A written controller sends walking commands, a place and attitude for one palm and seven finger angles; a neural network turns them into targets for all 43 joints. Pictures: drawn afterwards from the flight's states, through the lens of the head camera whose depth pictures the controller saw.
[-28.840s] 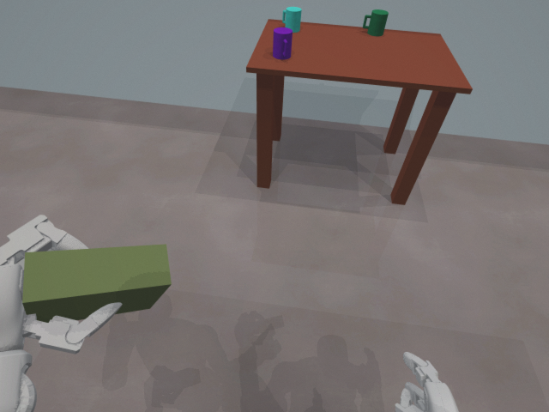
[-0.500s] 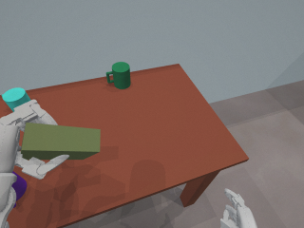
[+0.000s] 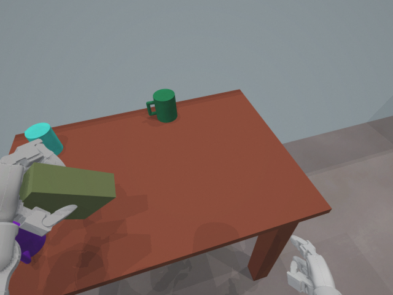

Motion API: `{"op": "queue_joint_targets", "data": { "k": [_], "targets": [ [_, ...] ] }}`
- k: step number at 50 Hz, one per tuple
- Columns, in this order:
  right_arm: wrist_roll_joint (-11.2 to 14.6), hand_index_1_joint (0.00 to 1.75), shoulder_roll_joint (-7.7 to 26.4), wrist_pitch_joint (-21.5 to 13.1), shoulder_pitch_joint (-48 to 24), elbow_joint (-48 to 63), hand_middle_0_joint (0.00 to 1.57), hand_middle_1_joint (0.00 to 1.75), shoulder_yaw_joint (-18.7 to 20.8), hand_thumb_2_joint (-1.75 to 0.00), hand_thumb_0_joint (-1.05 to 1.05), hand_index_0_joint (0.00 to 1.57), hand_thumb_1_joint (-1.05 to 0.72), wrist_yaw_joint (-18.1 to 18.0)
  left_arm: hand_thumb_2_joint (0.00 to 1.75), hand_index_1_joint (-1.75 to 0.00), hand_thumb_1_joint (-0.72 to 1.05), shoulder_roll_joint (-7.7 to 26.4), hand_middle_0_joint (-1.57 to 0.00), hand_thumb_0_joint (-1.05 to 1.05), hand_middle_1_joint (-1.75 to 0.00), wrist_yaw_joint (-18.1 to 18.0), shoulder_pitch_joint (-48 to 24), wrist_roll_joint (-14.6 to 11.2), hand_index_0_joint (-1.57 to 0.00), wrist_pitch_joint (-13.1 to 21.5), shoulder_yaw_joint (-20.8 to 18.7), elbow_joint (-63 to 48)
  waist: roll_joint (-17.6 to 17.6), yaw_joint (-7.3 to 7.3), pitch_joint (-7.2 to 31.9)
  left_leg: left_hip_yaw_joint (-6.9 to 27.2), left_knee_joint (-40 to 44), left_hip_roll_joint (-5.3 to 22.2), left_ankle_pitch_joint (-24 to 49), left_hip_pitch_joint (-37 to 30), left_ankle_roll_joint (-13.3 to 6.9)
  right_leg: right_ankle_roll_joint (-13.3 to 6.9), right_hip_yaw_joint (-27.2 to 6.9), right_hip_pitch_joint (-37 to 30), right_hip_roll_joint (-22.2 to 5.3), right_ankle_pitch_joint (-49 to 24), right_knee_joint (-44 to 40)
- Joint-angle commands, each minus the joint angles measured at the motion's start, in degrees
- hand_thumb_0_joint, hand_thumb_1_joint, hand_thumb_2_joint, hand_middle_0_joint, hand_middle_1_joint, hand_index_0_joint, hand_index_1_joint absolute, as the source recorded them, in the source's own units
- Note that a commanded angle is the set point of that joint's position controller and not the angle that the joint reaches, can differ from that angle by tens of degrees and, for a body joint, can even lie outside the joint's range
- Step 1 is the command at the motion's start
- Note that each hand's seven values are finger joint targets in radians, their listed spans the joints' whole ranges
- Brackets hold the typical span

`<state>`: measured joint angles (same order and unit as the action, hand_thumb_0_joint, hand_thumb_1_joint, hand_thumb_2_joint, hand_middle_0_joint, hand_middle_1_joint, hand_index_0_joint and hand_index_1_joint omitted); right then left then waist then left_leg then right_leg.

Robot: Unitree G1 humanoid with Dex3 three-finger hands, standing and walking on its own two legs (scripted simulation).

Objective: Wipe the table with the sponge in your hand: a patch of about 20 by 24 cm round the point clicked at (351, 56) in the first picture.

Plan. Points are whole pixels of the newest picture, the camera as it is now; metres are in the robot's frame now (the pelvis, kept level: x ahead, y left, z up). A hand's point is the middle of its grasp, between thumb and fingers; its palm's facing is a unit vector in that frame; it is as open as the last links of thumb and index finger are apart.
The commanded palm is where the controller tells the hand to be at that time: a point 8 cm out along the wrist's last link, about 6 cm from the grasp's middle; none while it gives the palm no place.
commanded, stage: turn the palm down, sponge in hand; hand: left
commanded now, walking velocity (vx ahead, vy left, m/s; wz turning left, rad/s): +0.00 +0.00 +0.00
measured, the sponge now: (76, 195) +0.24 +0.25 +0.12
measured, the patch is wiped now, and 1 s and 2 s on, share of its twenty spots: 0.00 0.00 0.00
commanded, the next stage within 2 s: move the sponge above the wiping area in 1.66 s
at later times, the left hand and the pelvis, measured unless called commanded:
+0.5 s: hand (72, 202) +0.22 +0.25 +0.12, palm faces +0.16 -0.39 -0.91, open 9.1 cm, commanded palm +0.19 +0.26 +0.18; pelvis +0.00 -0.03 -0.01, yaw -2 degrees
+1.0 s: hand (74, 202) +0.24 +0.27 +0.10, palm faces +0.02 -0.22 -0.98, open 9.1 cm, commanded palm +0.21 +0.27 +0.17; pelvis +0.01 +0.00 +0.01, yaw -3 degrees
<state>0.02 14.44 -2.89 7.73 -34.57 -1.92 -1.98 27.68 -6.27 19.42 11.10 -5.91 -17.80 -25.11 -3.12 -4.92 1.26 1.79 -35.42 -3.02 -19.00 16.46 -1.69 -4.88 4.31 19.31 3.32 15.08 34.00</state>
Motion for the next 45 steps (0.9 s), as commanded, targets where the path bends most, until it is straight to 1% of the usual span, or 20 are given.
{"op": "queue_joint_targets", "data": {
  "k": [1,3,6,8,9,13,14,17,20,22,23,27,28,29,30,33,34,39,44,45],
  "targets": [
    [1.9,0.30,7.6,-1.0,-6.7,11.9,0.20,0.30,2.1,-0.90,0.00,0.20,-0.90,-3.6,1.30,-1.60,0.10,13.4,-1.20,0.00,-1.60,5.9,-10.0,0.8,-1.20,-4.3,-1.1,-8.0,3.0,2.64,5.6,0.2,6.8,1.9,6.5,0.9,-1.3,4.0,-6.0,-5.1,-3.7,-0.1,-8.5],
    [2.6,0.30,6.8,-1.1,-9.2,12.6,0.20,0.30,1.4,-0.90,0.00,0.20,-0.90,-3.9,1.30,-1.60,0.10,15.7,-1.20,0.00,-1.60,6.7,-11.1,2.6,-1.20,-4.7,-3.3,-8.2,3.6,1.75,3.7,0.1,6.3,1.8,6.2,0.8,-1.5,3.9,-8.1,-4.4,-3.3,3.0,-9.5],
    [1.5,0.30,6.5,-1.3,-7.1,12.9,0.20,0.30,2.0,-0.90,0.00,0.20,-0.90,-3.9,1.30,-1.60,0.10,17.2,-1.20,0.00,-1.60,5.3,-8.8,4.5,-1.20,-0.7,-6.2,-10.0,5.7,0.47,7.3,0.5,5.4,2.1,8.9,1.0,-1.3,4.2,-8.5,-6.4,-3.9,0.4,-8.3],
    [1.5,0.30,5.9,-1.9,-8.1,12.4,0.20,0.30,2.1,-0.90,0.00,0.20,-0.90,-3.4,1.30,-1.60,0.10,21.2,-1.20,0.00,-1.60,2.9,-8.0,5.4,-1.20,1.4,-11.5,-12.0,2.4,-0.78,8.9,0.5,4.2,1.7,9.8,0.8,-0.9,3.6,-11.6,-7.3,-3.6,0.2,-8.1],
    [1.1,0.30,5.5,-2.0,-7.9,12.8,0.20,0.30,2.3,-0.90,0.00,0.20,-0.90,-3.1,1.30,-1.60,0.10,18.3,-1.20,0.00,-1.60,2.1,-6.3,5.5,-1.20,2.0,-9.9,-12.0,0.2,-1.15,10.4,0.0,3.5,2.1,10.6,1.6,-0.5,3.5,-11.7,-9.1,-4.8,-1.3,-7.5],
    [1.6,0.30,6.4,-1.2,-7.3,12.1,0.20,0.30,2.7,-0.90,0.00,0.20,-0.90,-2.7,1.30,-1.60,0.10,19.8,-1.20,0.00,-1.60,-1.1,-4.4,8.3,-1.20,0.0,-10.8,-8.6,-3.8,-0.71,6.7,0.3,1.9,1.8,8.9,3.8,0.0,2.5,-16.5,-6.4,-5.6,0.4,-8.3],
    [1.5,0.30,6.7,-0.6,-6.9,12.4,0.20,0.30,3.0,-0.90,0.00,0.20,-0.90,-2.8,1.30,-1.60,0.10,17.3,-1.20,0.00,-1.60,-1.0,-4.1,8.4,-1.20,-1.3,-8.0,-7.2,-2.2,-0.30,6.7,0.2,1.5,2.3,8.3,5.0,0.1,2.7,-17.2,-7.3,-6.6,0.9,-8.5],
    [2.1,0.30,7.7,0.8,-7.1,13.0,0.20,0.30,3.5,-0.90,0.00,0.20,-0.90,-3.6,1.30,-1.60,0.10,18.3,-1.20,0.00,-1.60,0.2,-4.8,9.4,-1.20,-4.9,-5.7,-5.1,3.2,0.29,5.4,0.6,0.1,2.3,5.7,6.8,-0.1,3.7,-20.8,-7.2,-8.1,4.8,-9.9],
    [2.7,0.30,7.8,1.1,-8.1,13.6,0.20,0.30,3.2,-0.90,0.00,0.20,-0.90,-4.4,1.30,-1.60,0.10,18.0,-1.20,0.00,-1.60,1.6,-7.9,11.0,-1.20,-6.1,-2.6,-4.2,5.4,1.08,5.0,0.9,-0.8,2.1,3.0,7.4,-0.3,4.3,-23.2,-6.7,-8.9,10.8,-11.5],
    [2.7,0.30,7.8,1.2,-8.9,13.5,0.20,0.30,3.3,-0.90,0.00,0.20,-0.90,-5.0,1.30,-1.60,0.10,18.2,-1.20,0.00,-1.60,2.2,-10.5,13.3,-1.20,-5.1,-1.0,-4.9,5.9,1.38,5.3,1.2,-0.9,1.8,3.4,6.6,-0.7,4.2,-23.3,-5.8,-8.4,12.5,-11.5],
    [3.0,0.30,7.0,0.6,-11.3,13.9,0.20,0.30,2.6,-0.90,0.00,0.20,-0.90,-5.0,1.30,-1.60,0.10,19.0,-1.20,0.00,-1.60,1.8,-12.4,14.5,-1.20,-4.4,-1.3,-6.7,3.1,1.04,5.0,1.2,-1.1,1.5,3.5,5.5,-0.8,3.4,-24.3,-4.7,-7.8,14.4,-11.9],
    [1.8,0.30,6.8,0.3,-9.9,12.8,0.20,0.30,3.3,-0.90,0.00,0.20,-0.90,-5.2,1.30,-1.60,0.10,21.3,-1.20,0.00,-1.60,0.0,-9.4,18.8,-1.20,-1.4,-3.5,-8.4,1.7,-0.55,10.7,1.7,-0.9,1.6,7.6,3.4,-0.6,2.8,-23.4,-7.7,-7.8,7.3,-9.6],
    [2.0,0.30,6.5,0.0,-11.2,12.6,0.20,0.30,2.9,-0.90,0.00,0.20,-0.90,-5.0,1.30,-1.60,0.10,22.9,-1.20,0.00,-1.60,-1.1,-9.5,19.7,-1.20,-1.5,-5.5,-8.9,0.5,-1.20,10.5,1.7,-0.9,1.2,8.2,2.8,-0.7,2.2,-24.1,-7.7,-7.0,6.8,-9.7],
    [1.6,0.30,6.2,0.1,-10.4,12.7,0.20,0.30,3.0,-0.90,0.00,0.20,-0.90,-4.9,1.30,-1.60,0.10,20.0,-1.20,0.00,-1.60,-1.3,-8.9,20.0,-1.20,-1.9,-3.4,-7.9,0.6,-0.80,11.1,1.4,-0.9,1.5,8.8,3.1,-0.6,2.5,-23.1,-8.6,-7.5,4.6,-9.3],
    [1.6,0.30,6.5,0.2,-9.7,12.1,0.20,0.30,3.2,-0.90,0.00,0.20,-0.90,-4.8,1.30,-1.60,0.10,21.6,-1.20,0.00,-1.60,-2.0,-8.3,20.7,-1.20,-2.2,-5.1,-6.9,1.4,-1.16,10.6,1.8,-0.3,1.6,9.7,3.0,-0.4,2.2,-22.7,-8.6,-7.2,2.1,-8.9],
    [2.3,0.30,6.7,0.8,-11.3,11.1,0.20,0.30,2.8,-0.90,0.00,0.20,-0.90,-4.3,1.30,-1.60,0.10,20.5,-1.20,0.00,-1.60,-3.1,-8.2,21.4,-1.20,-5.7,-5.1,-3.8,0.7,-1.48,8.6,1.8,1.3,1.3,11.1,3.0,-0.4,1.7,-21.0,-9.0,-6.0,-3.8,-8.2],
    [2.3,0.30,6.8,1.3,-10.7,10.9,0.20,0.30,2.8,-0.90,0.00,0.20,-0.90,-4.1,1.30,-1.60,0.10,17.8,-1.20,0.00,-1.60,-2.7,-8.7,21.6,-1.20,-7.3,-2.1,-2.4,1.0,-0.92,8.7,1.7,2.5,1.6,11.2,3.2,-0.4,2.0,-18.9,-9.4,-5.9,-5.3,-7.9],
    [3.3,0.30,7.2,2.6,-12.9,11.4,0.20,0.30,1.7,-0.90,0.00,0.20,-0.90,-3.8,1.30,-1.60,0.10,15.0,-1.20,0.00,-1.60,0.5,-10.6,24.3,-1.20,-14.5,4.0,0.5,2.6,-0.29,7.7,1.7,5.3,1.5,12.5,2.4,-0.9,2.3,-15.7,-10.6,-5.1,-8.0,-8.1],
    [3.0,0.30,6.3,2.0,-14.5,11.8,0.20,0.30,1.0,-0.90,0.00,0.20,-0.90,-4.0,1.30,-1.60,0.10,13.1,-1.20,0.00,-1.60,3.6,-15.4,29.8,-1.20,-14.5,10.0,-3.3,1.5,0.35,8.3,2.7,7.5,1.5,12.8,-1.5,-1.7,1.9,-14.3,-10.0,-4.2,-5.1,-9.6],
    [2.7,0.30,6.2,1.8,-14.2,11.6,0.20,0.30,0.8,-0.90,0.00,0.20,-0.90,-4.0,1.30,-1.60,0.10,15.0,-1.20,0.00,-1.60,3.6,-16.6,31.2,-1.20,-13.5,9.0,-4.1,1.2,-0.20,8.8,3.1,8.2,1.4,13.0,-2.3,-1.7,1.8,-14.6,-10.0,-4.3,-4.8,-10.0]
  ]
}}
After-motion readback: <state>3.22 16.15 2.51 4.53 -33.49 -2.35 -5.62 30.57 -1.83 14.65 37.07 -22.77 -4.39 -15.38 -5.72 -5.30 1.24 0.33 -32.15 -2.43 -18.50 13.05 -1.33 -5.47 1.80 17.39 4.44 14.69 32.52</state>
